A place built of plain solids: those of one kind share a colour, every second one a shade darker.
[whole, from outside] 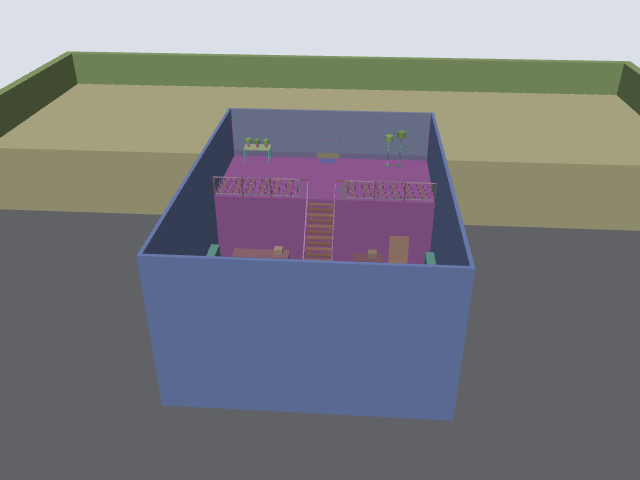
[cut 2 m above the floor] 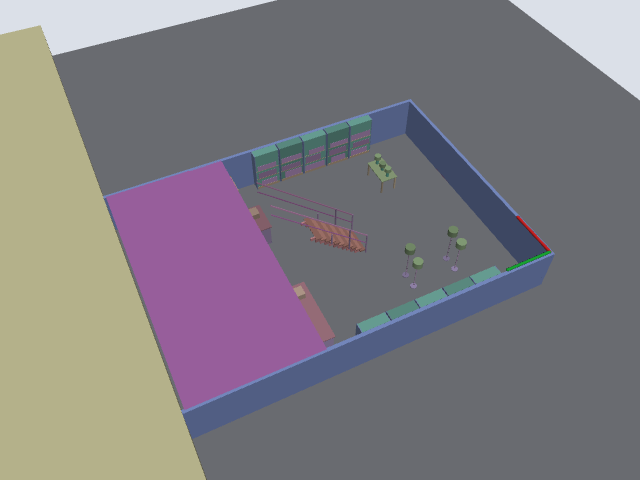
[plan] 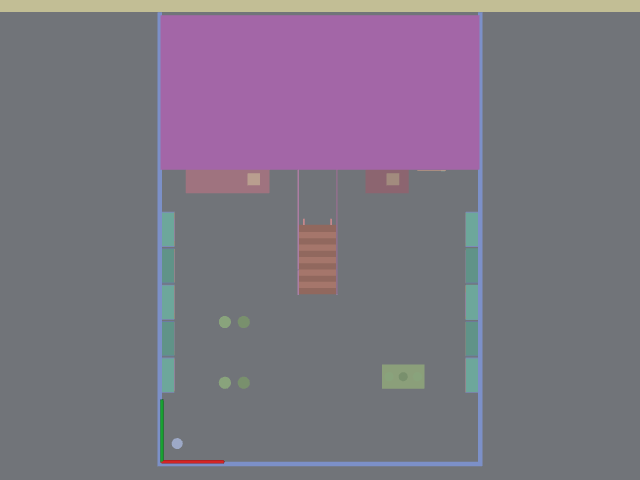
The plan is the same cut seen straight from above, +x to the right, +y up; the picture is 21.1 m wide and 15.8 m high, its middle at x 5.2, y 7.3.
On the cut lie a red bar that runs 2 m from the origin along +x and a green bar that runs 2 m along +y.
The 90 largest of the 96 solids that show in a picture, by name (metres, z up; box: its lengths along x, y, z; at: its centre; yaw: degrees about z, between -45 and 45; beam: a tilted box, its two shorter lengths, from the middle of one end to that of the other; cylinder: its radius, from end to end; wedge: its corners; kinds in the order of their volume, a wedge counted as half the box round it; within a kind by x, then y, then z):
{
 "street_ground_1": {"box": [39.8, 12.65, 3.94], "at": [5.2, 21.12, 1.92]},
 "upper_1": {"box": [10.5, 5.09, 3.94], "at": [5.2, 12.15, 1.92]},
 "street_hedge_1": {"box": [0.6, 12.65, 2.2], "at": [-14.4, 21.12, 4.99]},
 "street_hedge_2": {"box": [39.8, 0.6, 2.2], "at": [5.2, 27.75, 4.99]},
 "street_hedge_3": {"box": [0.6, 12.65, 2.2], "at": [24.8, 21.12, 4.99]},
 "wall_1": {"box": [0.15, 14.95, 6.56], "at": [-0.07, 7.33, 3.23]},
 "wall_2": {"box": [6.62, 0.15, 6.56], "at": [3.16, -0.07, 3.23]},
 "wall_3": {"box": [1.5, 0.15, 6.56], "at": [6.92, -0.07, 3.23]},
 "wall_4": {"box": [3.18, 0.15, 6.56], "at": [8.96, -0.07, 3.23]},
 "wall_5": {"box": [0.15, 14.95, 6.56], "at": [10.47, 7.33, 3.23]},
 "shelves_body_1": {"box": [0.4, 1.16, 2.1], "at": [0.2, 2.85, 1.0]},
 "shelves_body_2": {"box": [0.4, 1.16, 2.1], "at": [0.2, 4.05, 1.0]},
 "shelves_body_3": {"box": [0.4, 1.16, 2.1], "at": [0.2, 5.25, 1.0]},
 "shelves_body_4": {"box": [0.4, 1.16, 2.1], "at": [0.2, 6.45, 1.0]},
 "shelves_body_5": {"box": [0.4, 1.16, 2.1], "at": [0.2, 7.65, 1.0]},
 "shelves_body_6": {"box": [0.4, 1.16, 2.1], "at": [10.2, 2.85, 1.0]},
 "shelves_body_7": {"box": [0.4, 1.16, 2.1], "at": [10.2, 4.05, 1.0]},
 "shelves_body_8": {"box": [0.4, 1.16, 2.1], "at": [10.2, 5.25, 1.0]},
 "shelves_body_9": {"box": [0.4, 1.16, 2.1], "at": [10.2, 6.45, 1.0]},
 "shelves_body_10": {"box": [0.4, 1.16, 2.1], "at": [10.2, 7.65, 1.0]},
 "window_wall_1": {"box": [4.52, 0.15, 2.62], "at": [2.26, 14.72, 5.2]},
 "window_wall_2": {"box": [1.2, 0.15, 2.62], "at": [5.12, 14.72, 5.2]},
 "window_wall_3": {"box": [4.68, 0.15, 2.62], "at": [8.06, 14.72, 5.2]},
 "counter_1": {"box": [2.72, 0.7, 1.05], "at": [2.16, 9.25, 0.47]},
 "counter_2": {"box": [1.38, 0.7, 1.05], "at": [7.41, 9.25, 0.47]},
 "shelves_goods_1": {"box": [0.41, 0.89, 0.3], "at": [10.2, 2.79, 0.76]},
 "shelves_goods_2": {"box": [0.41, 1.03, 0.34], "at": [10.2, 2.85, 1.26]},
 "shelves_goods_3": {"box": [0.41, 0.87, 0.33], "at": [10.2, 2.89, 0.29]},
 "shelves_goods_4": {"box": [0.41, 0.93, 0.26], "at": [10.2, 4.0, 1.22]},
 "shelves_goods_5": {"box": [0.41, 0.76, 0.34], "at": [10.2, 4.03, 0.3]},
 "shelves_goods_6": {"box": [0.41, 0.91, 0.32], "at": [10.2, 4.06, 0.77]},
 "shelves_goods_7": {"box": [0.41, 0.79, 0.28], "at": [10.2, 5.17, 1.23]},
 "shelves_goods_8": {"box": [0.41, 1.03, 0.34], "at": [10.2, 5.26, 0.3]},
 "shelves_goods_9": {"box": [0.41, 0.78, 0.38], "at": [10.2, 5.35, 0.8]},
 "shelves_goods_10": {"box": [0.41, 0.85, 0.39], "at": [10.2, 6.38, 0.33]},
 "shelves_goods_11": {"box": [0.41, 1.01, 0.29], "at": [10.2, 6.45, 1.24]},
 "shelves_goods_12": {"box": [0.41, 0.96, 0.29], "at": [10.2, 6.48, 0.75]},
 "shelves_goods_13": {"box": [0.41, 0.77, 0.3], "at": [10.2, 7.6, 0.28]},
 "shelves_goods_14": {"box": [0.41, 0.89, 0.33], "at": [10.2, 7.66, 0.77]},
 "shelves_goods_15": {"box": [0.41, 0.91, 0.28], "at": [10.2, 7.67, 1.23]},
 "stair_guard_rail_1": {"wedge": [[4.46, 5.51, 1.08], [4.46, 5.51, 1.14], [4.46, 9.61, 4.78], [4.46, 9.61, 4.84], [4.51, 5.51, 1.08], [4.51, 5.51, 1.14], [4.51, 9.61, 4.78], [4.51, 9.61, 4.84]]},
 "stair_guard_rail_2": {"wedge": [[5.73, 5.51, 1.08], [5.73, 5.51, 1.14], [5.73, 9.61, 4.78], [5.73, 9.61, 4.84], [5.78, 5.51, 1.08], [5.78, 5.51, 1.14], [5.78, 9.61, 4.78], [5.78, 9.61, 4.84]]},
 "stair_guard_low_1": {"wedge": [[4.47, 5.51, 0.62], [4.47, 5.51, 0.66], [4.47, 9.61, 4.32], [4.47, 9.61, 4.36], [4.5, 5.51, 0.62], [4.5, 5.51, 0.66], [4.5, 9.61, 4.32], [4.5, 9.61, 4.36]]},
 "stair_guard_low_2": {"wedge": [[5.74, 5.51, 0.62], [5.74, 5.51, 0.66], [5.74, 9.61, 4.32], [5.74, 9.61, 4.36], [5.77, 5.51, 0.62], [5.77, 5.51, 0.66], [5.77, 9.61, 4.32], [5.77, 9.61, 4.36]]},
 "shelves_shelf_1": {"box": [0.41, 1.1, 0.18], "at": [10.19, 2.85, 0.04]},
 "shelves_shelf_2": {"box": [0.41, 1.1, 0.18], "at": [10.19, 4.05, 0.04]},
 "shelves_shelf_3": {"box": [0.41, 1.1, 0.18], "at": [10.19, 5.25, 0.04]},
 "shelves_shelf_4": {"box": [0.41, 1.1, 0.18], "at": [10.19, 6.45, 0.04]},
 "shelves_shelf_5": {"box": [0.41, 1.1, 0.18], "at": [10.19, 7.65, 0.04]},
 "stair_step_1": {"box": [1.22, 0.24, 0.06], "at": [5.12, 5.63, 0.15]},
 "stair_step_2": {"box": [1.22, 0.24, 0.06], "at": [5.12, 5.84, 0.34]},
 "stair_step_3": {"box": [1.22, 0.24, 0.06], "at": [5.12, 6.04, 0.52]},
 "stair_step_4": {"box": [1.22, 0.24, 0.06], "at": [5.12, 6.25, 0.71]},
 "stair_step_5": {"box": [1.22, 0.24, 0.06], "at": [5.12, 6.45, 0.89]},
 "stair_step_6": {"box": [1.22, 0.24, 0.06], "at": [5.12, 6.66, 1.08]},
 "stair_step_7": {"box": [1.22, 0.24, 0.06], "at": [5.12, 6.86, 1.26]},
 "stair_step_8": {"box": [1.22, 0.24, 0.06], "at": [5.12, 7.07, 1.45]},
 "stair_step_9": {"box": [1.22, 0.24, 0.06], "at": [5.12, 7.27, 1.63]},
 "stair_step_10": {"box": [1.22, 0.24, 0.06], "at": [5.12, 7.48, 1.82]},
 "stair_step_11": {"box": [1.22, 0.24, 0.06], "at": [5.12, 7.68, 2.0]},
 "stair_step_12": {"box": [1.22, 0.24, 0.06], "at": [5.12, 7.89, 2.19]},
 "stair_step_13": {"box": [1.22, 0.24, 0.06], "at": [5.12, 8.09, 2.37]},
 "stair_step_14": {"box": [1.22, 0.24, 0.06], "at": [5.12, 8.3, 2.56]},
 "stair_step_15": {"box": [1.22, 0.24, 0.06], "at": [5.12, 8.5, 2.74]},
 "stair_step_16": {"box": [1.22, 0.24, 0.06], "at": [5.12, 8.71, 2.93]},
 "stair_step_17": {"box": [1.22, 0.24, 0.06], "at": [5.12, 8.91, 3.11]},
 "shelves_cheek_1": {"box": [0.41, 0.032, 2.1], "at": [0.21, 8.21, 1.0]},
 "shelves_cheek_2": {"box": [0.41, 0.032, 2.1], "at": [10.19, 3.42, 1.0]},
 "shelves_cheek_3": {"box": [0.41, 0.032, 2.1], "at": [10.19, 4.62, 1.0]},
 "shelves_cheek_4": {"box": [0.41, 0.032, 2.1], "at": [10.19, 5.82, 1.0]},
 "shelves_cheek_5": {"box": [0.41, 0.032, 2.1], "at": [10.19, 7.01, 1.0]},
 "shelves_cheek_6": {"box": [0.41, 0.032, 2.1], "at": [10.19, 8.21, 1.0]},
 "back_stallriser_1": {"box": [4.52, 0.05, 0.3], "at": [2.26, 14.67, 4.04]},
 "back_stallriser_2": {"box": [4.68, 0.05, 0.3], "at": [8.06, 14.67, 4.04]},
 "shade_1": {"cylinder": 0.2, "from": [2.07, 2.6, 1.5], "to": [2.07, 2.6, 1.78]},
 "shade_2": {"cylinder": 0.2, "from": [2.07, 4.6, 1.38], "to": [2.07, 4.6, 1.66]},
 "shade_3": {"cylinder": 0.2, "from": [2.69, 2.6, 1.6], "to": [2.69, 2.6, 1.88]},
 "shade_4": {"cylinder": 0.2, "from": [2.69, 4.6, 1.56], "to": [2.69, 4.6, 1.84]},
 "counter_top_1": {"box": [2.76, 0.78, 0.04], "at": [2.16, 9.23, 1.02]},
 "counter_top_2": {"box": [1.42, 0.78, 0.04], "at": [7.41, 9.23, 1.02]},
 "till_1": {"box": [0.42, 0.4, 0.28], "at": [3.02, 9.3, 1.18]},
 "till_2": {"box": [0.42, 0.4, 0.28], "at": [7.6, 9.3, 1.18]},
 "upper_shade_1": {"cylinder": 0.2, "from": [8.29, 13.89, 5.26], "to": [8.29, 13.89, 5.54]},
 "upper_shade_2": {"cylinder": 0.2, "from": [8.91, 13.89, 5.48], "to": [8.91, 13.89, 5.76]},
 "service_door_1": {"box": [0.95, 0.03, 2.1], "at": [8.88, 9.6, 1.0]},
 "top_1": {"box": [1.4, 0.8, 0.04], "at": [7.94, 2.8, 0.74]},
 "upper_top_1": {"box": [1.4, 0.8, 0.04], "at": [1.4, 14.09, 4.62]},
 "plant_pot_1": {"cylinder": 0.18, "from": [0.5, 0.6, 0.0], "to": [0.5, 0.6, 0.38]},
 "door_mat_1": {"box": [0.9, 0.6, 0.07], "at": [5.12, 14.3, 3.87]},
 "street_door_kick_1": {"box": [1.2, 0.05, 0.3], "at": [5.12, 14.67, 4.04]}
}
